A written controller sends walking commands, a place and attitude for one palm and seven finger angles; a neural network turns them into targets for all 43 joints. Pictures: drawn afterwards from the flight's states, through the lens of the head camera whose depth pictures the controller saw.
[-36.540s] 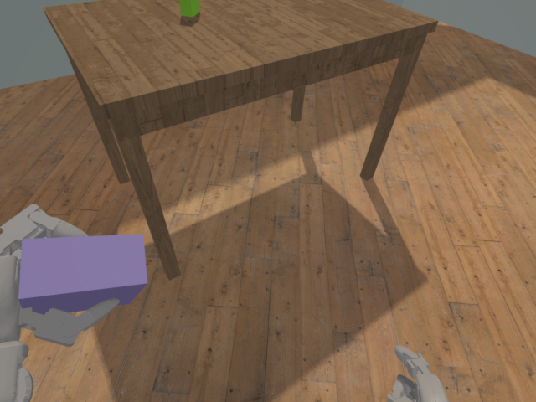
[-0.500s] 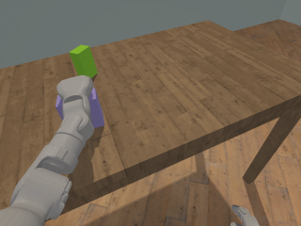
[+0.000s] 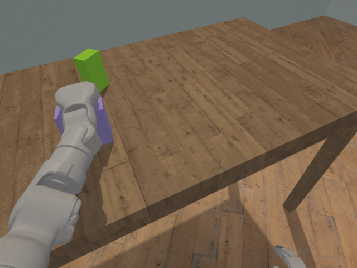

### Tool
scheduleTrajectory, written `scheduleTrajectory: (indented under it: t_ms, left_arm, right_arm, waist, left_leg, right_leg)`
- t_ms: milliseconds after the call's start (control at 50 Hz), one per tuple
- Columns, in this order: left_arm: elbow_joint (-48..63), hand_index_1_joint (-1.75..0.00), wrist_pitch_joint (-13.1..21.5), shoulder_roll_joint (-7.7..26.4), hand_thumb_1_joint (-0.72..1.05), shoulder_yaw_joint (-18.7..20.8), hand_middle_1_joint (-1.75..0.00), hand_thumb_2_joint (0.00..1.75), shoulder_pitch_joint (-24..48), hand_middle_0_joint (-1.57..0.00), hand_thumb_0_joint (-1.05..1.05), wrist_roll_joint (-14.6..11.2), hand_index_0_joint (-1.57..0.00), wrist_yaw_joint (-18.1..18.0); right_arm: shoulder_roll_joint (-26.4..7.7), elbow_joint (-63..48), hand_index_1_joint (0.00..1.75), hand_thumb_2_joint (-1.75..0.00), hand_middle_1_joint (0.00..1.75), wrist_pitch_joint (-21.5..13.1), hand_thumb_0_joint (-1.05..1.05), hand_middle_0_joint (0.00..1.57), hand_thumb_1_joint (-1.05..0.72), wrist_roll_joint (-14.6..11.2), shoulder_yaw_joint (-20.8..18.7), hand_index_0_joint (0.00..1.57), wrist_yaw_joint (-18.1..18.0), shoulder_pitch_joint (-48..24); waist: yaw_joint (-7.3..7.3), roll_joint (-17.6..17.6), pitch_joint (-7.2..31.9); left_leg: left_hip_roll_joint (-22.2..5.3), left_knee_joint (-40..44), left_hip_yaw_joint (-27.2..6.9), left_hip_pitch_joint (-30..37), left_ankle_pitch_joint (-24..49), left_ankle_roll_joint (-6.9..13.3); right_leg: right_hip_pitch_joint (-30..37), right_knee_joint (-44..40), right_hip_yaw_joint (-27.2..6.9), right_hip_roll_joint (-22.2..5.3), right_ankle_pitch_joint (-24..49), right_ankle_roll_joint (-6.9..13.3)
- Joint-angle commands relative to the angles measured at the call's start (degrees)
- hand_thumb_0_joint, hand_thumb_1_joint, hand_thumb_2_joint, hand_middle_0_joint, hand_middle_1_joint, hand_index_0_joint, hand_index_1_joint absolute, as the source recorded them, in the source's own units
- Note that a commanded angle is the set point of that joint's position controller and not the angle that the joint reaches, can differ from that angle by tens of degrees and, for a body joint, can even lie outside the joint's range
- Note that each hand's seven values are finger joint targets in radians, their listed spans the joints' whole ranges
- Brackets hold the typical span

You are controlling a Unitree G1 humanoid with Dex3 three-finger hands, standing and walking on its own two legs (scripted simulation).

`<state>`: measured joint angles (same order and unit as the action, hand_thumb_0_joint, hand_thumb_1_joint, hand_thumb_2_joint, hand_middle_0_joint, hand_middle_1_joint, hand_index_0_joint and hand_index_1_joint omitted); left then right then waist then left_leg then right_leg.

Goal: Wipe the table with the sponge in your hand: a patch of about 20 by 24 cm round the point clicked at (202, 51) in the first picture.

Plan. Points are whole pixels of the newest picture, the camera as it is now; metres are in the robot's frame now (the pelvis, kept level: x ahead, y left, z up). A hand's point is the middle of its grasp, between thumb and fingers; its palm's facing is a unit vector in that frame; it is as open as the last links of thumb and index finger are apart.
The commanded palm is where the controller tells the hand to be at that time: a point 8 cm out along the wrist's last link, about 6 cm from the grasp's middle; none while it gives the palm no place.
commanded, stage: wipe back along the third lane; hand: left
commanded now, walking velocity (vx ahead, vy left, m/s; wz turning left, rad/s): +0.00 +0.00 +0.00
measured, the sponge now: (88, 129) +0.42 +0.25 +0.10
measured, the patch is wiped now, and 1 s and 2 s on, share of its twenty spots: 0.90 0.90 0.90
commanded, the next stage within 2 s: slide back across to the middle lane in 1.58 s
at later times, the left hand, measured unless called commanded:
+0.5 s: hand (84, 123) +0.40 +0.24 +0.14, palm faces +0.11 -0.06 -0.99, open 9.9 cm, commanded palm +0.35 +0.22 +0.17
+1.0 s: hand (90, 136) +0.36 +0.21 +0.14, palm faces +0.19 -0.15 -0.97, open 9.9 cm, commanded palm +0.30 +0.19 +0.16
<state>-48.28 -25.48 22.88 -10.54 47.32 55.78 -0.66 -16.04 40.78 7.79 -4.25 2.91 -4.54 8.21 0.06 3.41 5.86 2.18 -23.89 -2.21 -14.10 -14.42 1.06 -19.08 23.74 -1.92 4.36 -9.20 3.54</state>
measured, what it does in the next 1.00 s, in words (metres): shifts its weight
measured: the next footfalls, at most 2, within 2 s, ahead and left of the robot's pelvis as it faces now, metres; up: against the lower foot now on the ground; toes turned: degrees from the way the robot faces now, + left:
none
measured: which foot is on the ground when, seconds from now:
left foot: down 0.00-1.00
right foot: down 0.00-1.00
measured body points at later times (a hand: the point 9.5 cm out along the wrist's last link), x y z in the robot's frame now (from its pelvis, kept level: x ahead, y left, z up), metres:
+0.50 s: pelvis +0.03 +0.02 +0.00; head +0.01 -0.02 +0.45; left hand +0.39 +0.24 +0.19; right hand +0.25 -0.21 -0.09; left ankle -0.03 +0.11 -0.74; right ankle +0.03 -0.08 -0.74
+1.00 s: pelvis +0.03 +0.04 -0.01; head +0.00 +0.00 +0.44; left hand +0.34 +0.22 +0.19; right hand +0.27 -0.14 -0.09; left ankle -0.03 +0.11 -0.74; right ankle +0.03 -0.08 -0.74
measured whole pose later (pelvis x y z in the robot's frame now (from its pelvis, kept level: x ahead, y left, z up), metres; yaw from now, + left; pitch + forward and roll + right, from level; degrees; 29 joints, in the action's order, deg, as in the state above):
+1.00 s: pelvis +0.03 +0.04 -0.01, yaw +0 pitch +0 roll -1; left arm 1.6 -43.5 17.0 -24.4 19.5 55.5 -0.5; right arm -14.3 35.7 13.0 -4.9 4.5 3.8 0.8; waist -5.8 6.0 5.9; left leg 4.4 -27.2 -1.7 -7.6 -19.6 4.2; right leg -13.0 28.0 -2.5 2.5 -15.2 1.1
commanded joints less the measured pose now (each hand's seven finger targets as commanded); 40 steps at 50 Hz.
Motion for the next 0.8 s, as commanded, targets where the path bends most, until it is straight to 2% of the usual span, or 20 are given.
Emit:
scheduleTrajectory:
  t_ms: [0,40,100,120,140,220,240,340,400,420,440,480,520,580,620,640,660,680,740,780]
  left_arm:
    - [4.58,-1.60,0.07,10.04,0.10,0.27,-1.60,1.30,12.93,-1.20,0.00,2.14,-1.20,-0.73]
    - [8.10,-1.60,0.57,10.45,0.10,2.27,-1.60,1.30,8.56,-1.20,0.00,1.06,-1.20,-0.78]
    - [12.18,-1.60,-0.51,7.05,0.10,0.51,-1.60,1.30,5.00,-1.20,0.00,-0.48,-1.20,-1.42]
    - [13.55,-1.60,-1.20,5.66,0.10,-0.36,-1.60,1.30,4.18,-1.20,0.00,-1.35,-1.20,-1.47]
    - [14.88,-1.60,-1.78,7.22,0.10,1.48,-1.60,1.30,3.18,-1.20,0.00,-2.03,-1.20,-1.61]
    - [20.12,-1.60,-6.29,5.02,0.10,-0.21,-1.60,1.30,-0.47,-1.20,0.00,-3.38,-1.20,-1.66]
    - [21.71,-1.60,-7.18,5.85,0.10,0.92,-1.60,1.30,-1.50,-1.20,0.00,-3.91,-1.20,-1.48]
    - [28.31,-1.60,-12.00,2.46,0.10,-1.90,-1.60,1.30,-5.54,-1.20,0.00,-4.33,-1.20,0.40]
    - [30.88,-1.60,-13.65,-0.17,0.10,-4.83,-1.60,1.30,-6.60,-1.20,0.00,-3.60,-1.20,1.61]
    - [32.41,-1.60,-14.07,-0.34,0.10,-4.82,-1.60,1.30,-8.16,-1.20,0.00,-3.75,-1.20,1.94]
    - [33.97,-1.60,-14.14,0.48,0.10,-4.09,-1.60,1.30,-8.11,-1.20,0.00,-3.74,-1.20,2.24]
    - [35.56,-1.60,-14.71,-3.06,0.10,-7.23,-1.60,1.30,-8.96,-1.20,0.00,-3.24,-1.20,2.75]
    - [37.74,-1.60,-15.17,-2.48,0.10,-7.13,-1.60,1.30,-9.92,-1.20,0.00,-2.79,-1.20,3.11]
    - [40.66,-1.60,-16.11,-6.05,0.10,-10.51,-1.60,1.30,-10.57,-1.20,0.00,-2.43,-1.20,3.41]
    - [42.30,-1.60,-16.70,-6.22,0.10,-11.05,-1.60,1.30,-10.74,-1.20,0.00,-2.38,-1.20,3.61]
    - [44.24,-1.60,-16.69,-4.11,0.10,-8.87,-1.60,1.30,-10.82,-1.20,0.00,-2.63,-1.20,3.31]
    - [44.90,-1.60,-17.21,-6.18,0.10,-11.12,-1.60,1.30,-10.57,-1.20,0.00,-2.50,-1.20,3.36]
    - [43.66,-1.60,-17.44,-6.34,0.10,-11.21,-1.60,1.30,-11.52,-1.20,0.00,-2.75,-1.20,3.41]
    - [47.86,-1.60,-17.61,-5.60,0.10,-10.03,-1.60,1.30,-14.51,-1.20,0.00,-3.38,-1.20,3.28]
    - [48.71,-1.60,-17.86,-8.30,0.10,-12.70,-1.60,1.30,-17.08,-1.20,0.00,-3.59,-1.20,3.24]
  right_arm:
    - [-6.85,-8.48,0.30,-0.90,0.30,-2.46,0.00,0.20,-0.90,-0.13,-2.40,0.20,-0.04,-6.11]
    - [-6.86,-9.49,0.30,-0.90,0.30,-2.44,0.00,0.20,-0.90,-0.04,-2.68,0.20,0.23,-7.02]
    - [-6.76,-9.88,0.30,-0.90,0.30,-2.26,0.00,0.20,-0.90,-0.38,-2.80,0.20,0.68,-8.17]
    - [-6.65,-10.07,0.30,-0.90,0.30,-2.31,0.00,0.20,-0.90,-0.53,-2.77,0.20,0.81,-8.90]
    - [-6.89,-10.31,0.30,-0.90,0.30,-2.28,0.00,0.20,-0.90,-0.64,-2.70,0.20,0.96,-9.67]
    - [-6.74,-10.47,0.30,-0.90,0.30,-1.97,0.00,0.20,-0.90,-0.95,-2.60,0.20,1.59,-12.25]
    - [-6.76,-10.93,0.30,-0.90,0.30,-1.92,0.00,0.20,-0.90,-0.90,-2.52,0.20,1.69,-13.36]
    - [-6.28,-11.91,0.30,-0.90,0.30,-1.31,0.00,0.20,-0.90,-1.18,-1.99,0.20,2.51,-16.54]
    - [-6.02,-12.06,0.30,-0.90,0.30,-1.01,0.00,0.20,-0.90,-1.20,-1.58,0.20,3.02,-17.06]
    - [-5.76,-12.60,0.30,-0.90,0.30,-0.99,0.00,0.20,-0.90,-1.23,-1.51,0.20,3.24,-17.72]
    - [-5.79,-12.98,0.30,-0.90,0.30,-0.82,0.00,0.20,-0.90,-1.12,-1.43,0.20,3.38,-18.37]
    - [-5.32,-13.27,0.30,-0.90,0.30,-0.83,0.00,0.20,-0.90,-1.11,-1.19,0.20,3.85,-18.64]
    - [-5.17,-13.48,0.30,-0.90,0.30,-0.62,0.00,0.20,-0.90,-1.17,-1.01,0.20,4.24,-19.31]
    - [-4.54,-14.15,0.30,-0.90,0.30,-0.29,0.00,0.20,-0.90,-1.13,-0.86,0.20,5.21,-20.28]
    - [-4.34,-14.19,0.30,-0.90,0.30,0.06,0.00,0.20,-0.90,-1.06,-0.69,0.20,5.69,-20.69]
    - [-4.53,-14.50,0.30,-0.90,0.30,0.38,0.00,0.20,-0.90,-1.06,-0.75,0.20,5.73,-21.13]
    - [-4.16,-14.73,0.30,-0.90,0.30,0.37,0.00,0.20,-0.90,-1.01,-0.63,0.20,5.86,-21.64]
    - [-4.25,-14.27,0.30,-0.90,0.30,0.36,0.00,0.20,-0.90,-1.10,-0.53,0.20,5.94,-21.28]
    - [-4.31,-15.06,0.30,-0.90,0.30,0.53,0.00,0.20,-0.90,-0.92,-0.63,0.20,6.57,-21.85]
    - [-4.00,-15.32,0.30,-0.90,0.30,0.67,0.00,0.20,-0.90,-1.01,-0.51,0.20,7.09,-21.86]
  waist:
    - [-1.34,-6.33,11.44]
    - [-2.74,-6.47,13.95]
    - [-2.57,-7.97,12.39]
    - [-2.52,-8.33,11.43]
    - [-3.05,-8.97,11.79]
    - [-3.55,-7.63,11.54]
    - [-4.04,-8.12,11.96]
    - [-4.15,-7.09,12.03]
    - [-3.50,-7.88,10.71]
    - [-4.07,-6.99,11.04]
    - [-4.04,-7.93,11.01]
    - [-3.86,-8.26,11.03]
    - [-4.06,-7.82,11.02]
    - [-4.03,-6.99,10.19]
    - [-4.22,-6.13,9.31]
    - [-4.54,-5.99,10.12]
    - [-4.63,-5.57,9.98]
    - [-4.36,-6.63,8.79]
    - [-5.25,-5.65,10.16]
    - [-5.11,-6.08,9.78]
  left_leg:
    - [0.25,3.17,2.27,-5.24,6.72,1.43]
    - [0.23,2.94,2.01,-4.26,9.11,1.54]
    - [0.23,2.71,2.44,-3.58,9.60,1.68]
    - [0.18,2.85,2.54,-3.40,9.18,1.75]
    - [0.01,3.12,2.09,-3.46,9.53,1.74]
    - [0.23,3.06,2.68,-1.79,11.19,1.70]
    - [0.18,2.99,2.48,-1.85,11.97,1.74]
    - [0.11,2.58,2.50,0.16,15.16,1.68]
    - [-0.07,2.17,2.24,1.45,16.44,1.59]
    - [0.05,1.98,2.35,2.03,17.19,1.64]
    - [-0.10,1.83,2.03,1.98,17.33,1.62]
    - [-0.11,1.23,2.01,2.90,19.57,1.53]
    - [-0.24,0.99,1.86,3.51,20.30,1.33]
    - [-0.49,0.38,1.36,4.66,21.92,1.26]
    - [-0.66,0.30,1.18,5.13,22.38,1.10]
    - [-0.83,0.36,0.74,4.82,22.35,0.99]
    - [-0.63,0.13,0.95,4.88,22.73,1.10]
    - [-0.95,0.23,0.58,4.77,22.72,0.94]
    - [-1.11,-0.19,0.31,4.94,23.75,0.92]
    - [-1.39,-0.56,0.22,5.44,25.05,0.83]
  right_leg:
    - [14.58,-3.09,-1.16,-3.74,5.11,-0.57]
    - [16.56,-2.63,-1.49,-3.70,8.34,-0.25]
    - [16.60,-2.54,-1.18,-3.67,10.19,-0.54]
    - [16.29,-2.88,-1.05,-3.69,9.82,-0.70]
    - [16.70,-2.78,-1.27,-3.64,10.10,-0.51]
    - [17.84,-2.38,-0.83,-3.62,12.38,-0.70]
    - [18.72,-2.19,-1.04,-3.63,13.52,-0.61]
    - [19.34,-1.10,-0.46,-3.44,17.54,-0.41]
    - [18.12,-0.41,0.53,-3.06,18.29,-0.29]
    - [18.57,-0.21,0.59,-3.05,18.90,-0.26]
    - [18.54,-0.11,0.31,-2.96,19.12,-0.13]
    - [18.39,0.99,1.20,-2.82,21.40,-0.02]
    - [18.14,1.31,1.12,-2.69,21.59,0.11]
    - [16.50,2.06,2.02,-2.43,21.00,0.53]
    - [15.70,2.16,2.25,-2.25,20.27,0.70]
    - [16.11,2.46,1.67,-2.00,19.86,1.00]
    - [16.40,2.83,2.05,-2.30,20.08,0.99]
    - [15.59,2.93,2.45,-2.12,19.44,1.09]
    - [16.33,3.35,1.98,-1.88,19.77,1.30]
    - [15.85,3.91,2.60,-1.92,19.50,1.20]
